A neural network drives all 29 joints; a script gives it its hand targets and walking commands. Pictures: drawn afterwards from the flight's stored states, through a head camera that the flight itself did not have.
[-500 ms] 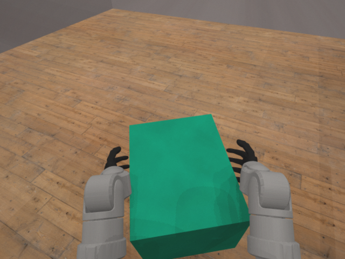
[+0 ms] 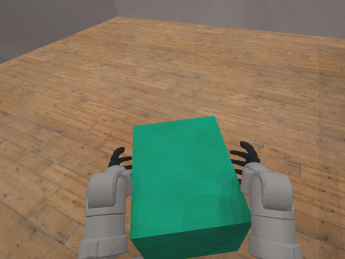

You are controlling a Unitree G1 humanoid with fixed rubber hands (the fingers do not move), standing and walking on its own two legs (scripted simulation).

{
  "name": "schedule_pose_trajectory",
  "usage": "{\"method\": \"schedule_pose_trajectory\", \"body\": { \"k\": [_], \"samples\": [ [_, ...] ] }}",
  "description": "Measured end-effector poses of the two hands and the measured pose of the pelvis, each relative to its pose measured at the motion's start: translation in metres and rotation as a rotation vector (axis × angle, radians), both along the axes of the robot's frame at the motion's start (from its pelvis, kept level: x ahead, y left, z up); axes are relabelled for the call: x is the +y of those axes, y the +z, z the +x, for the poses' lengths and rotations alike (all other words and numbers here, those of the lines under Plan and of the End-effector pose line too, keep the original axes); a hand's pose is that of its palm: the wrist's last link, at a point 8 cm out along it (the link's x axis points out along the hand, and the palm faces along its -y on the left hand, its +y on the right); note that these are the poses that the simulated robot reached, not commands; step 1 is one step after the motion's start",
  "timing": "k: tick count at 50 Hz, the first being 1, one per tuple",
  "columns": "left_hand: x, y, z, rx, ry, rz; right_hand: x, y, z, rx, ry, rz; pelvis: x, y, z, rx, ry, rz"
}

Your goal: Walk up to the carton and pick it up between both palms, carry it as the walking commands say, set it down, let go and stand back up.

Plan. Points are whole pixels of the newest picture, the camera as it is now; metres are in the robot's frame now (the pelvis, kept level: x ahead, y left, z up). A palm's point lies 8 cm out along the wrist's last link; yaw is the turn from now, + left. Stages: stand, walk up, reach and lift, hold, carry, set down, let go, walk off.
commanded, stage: carry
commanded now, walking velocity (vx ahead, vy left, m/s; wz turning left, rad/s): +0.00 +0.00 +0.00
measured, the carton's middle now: (183, 185) +0.30 +0.00 +0.02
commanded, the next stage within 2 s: none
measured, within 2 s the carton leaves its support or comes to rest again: neither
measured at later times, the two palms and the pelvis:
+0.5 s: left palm (97, 192) +0.22 +0.17 +0.12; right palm (251, 185) +0.23 -0.13 +0.13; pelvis -0.06 +0.01 +0.04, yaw -1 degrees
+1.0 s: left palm (92, 200) +0.22 +0.18 +0.10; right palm (239, 190) +0.23 -0.11 +0.11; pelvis -0.07 +0.03 +0.04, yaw -2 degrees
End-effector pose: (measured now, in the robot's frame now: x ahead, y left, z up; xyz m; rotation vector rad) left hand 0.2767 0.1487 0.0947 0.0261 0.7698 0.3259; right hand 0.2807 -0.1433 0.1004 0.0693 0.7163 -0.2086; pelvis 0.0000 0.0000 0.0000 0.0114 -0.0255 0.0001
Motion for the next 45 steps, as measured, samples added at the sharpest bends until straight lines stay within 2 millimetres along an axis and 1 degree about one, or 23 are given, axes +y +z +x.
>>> {"method": "schedule_pose_trajectory", "body": {
  "k": [1, 3, 6, 9, 11, 14, 17, 19, 22, 26, 31, 36, 40, 45],
  "samples": [
    [0.002, -0.001, -0.007, -0.007, 0.031, 0.002, 0.002, -0.003, 0.001, -0.008, 0.028, 0.004, -0.003, -0.005, -0.004, 0.012, 0.012, 0.015],
    [0.007, -0.005, -0.021, 0.005, 0.055, 0.032, 0.008, -0.012, -0.002, 0.003, 0.059, 0.031, -0.004, -0.005, -0.012, 0.008, 0.024, -0.004],
    [0.017, -0.012, -0.039, 0.074, 0.076, 0.030, 0.019, -0.019, -0.013, 0.069, 0.090, 0.017, -0.004, 0.006, -0.018, 0.028, 0.034, -0.015],
    [0.024, -0.012, -0.048, 0.110, 0.098, 0.008, 0.026, -0.015, -0.017, 0.105, 0.114, -0.009, -0.003, 0.017, -0.024, 0.061, 0.023, -0.014],
    [0.026, -0.009, -0.048, 0.086, 0.106, -0.011, 0.028, -0.006, -0.014, 0.083, 0.108, -0.013, -0.001, 0.020, -0.030, 0.086, 0.023, -0.018],
    [0.026, -0.003, -0.049, 0.047, 0.117, -0.057, 0.029, 0.013, -0.013, 0.046, 0.105, -0.041, -0.002, 0.031, -0.042, 0.093, 0.016, 0.020],
    [0.024, 0.009, -0.050, 0.003, 0.097, -0.049, 0.027, 0.026, -0.018, 0.003, 0.084, -0.029, 0.002, 0.035, -0.049, 0.098, 0.005, 0.004],
    [0.023, 0.017, -0.049, -0.025, 0.079, -0.042, 0.025, 0.031, -0.024, -0.027, 0.073, -0.027, 0.005, 0.035, -0.054, 0.087, -0.005, 0.000],
    [0.020, 0.022, -0.049, -0.026, 0.038, -0.026, 0.021, 0.031, -0.035, -0.032, 0.055, -0.042, 0.010, 0.036, -0.057, 0.070, -0.010, -0.005],
    [0.017, 0.029, -0.057, -0.026, -0.007, -0.002, 0.017, 0.033, -0.055, -0.033, 0.020, -0.031, 0.016, 0.037, -0.061, 0.056, -0.015, -0.010],
    [0.017, 0.023, -0.062, 0.009, -0.036, 0.011, 0.017, 0.027, -0.065, 0.001, 0.003, -0.028, 0.021, 0.036, -0.067, 0.054, -0.022, -0.009],
    [0.021, 0.016, -0.068, 0.025, -0.028, 0.006, 0.021, 0.022, -0.068, 0.018, 0.003, -0.023, 0.023, 0.036, -0.073, 0.062, -0.027, -0.007],
    [0.026, 0.009, -0.068, 0.040, -0.012, 0.008, 0.026, 0.015, -0.062, 0.031, 0.025, -0.026, 0.024, 0.035, -0.075, 0.068, -0.027, -0.009],
    [0.031, 0.007, -0.066, 0.028, 0.006, 0.008, 0.032, 0.012, -0.056, 0.019, 0.043, -0.024, 0.026, 0.035, -0.073, 0.078, -0.026, -0.011]
  ]
}}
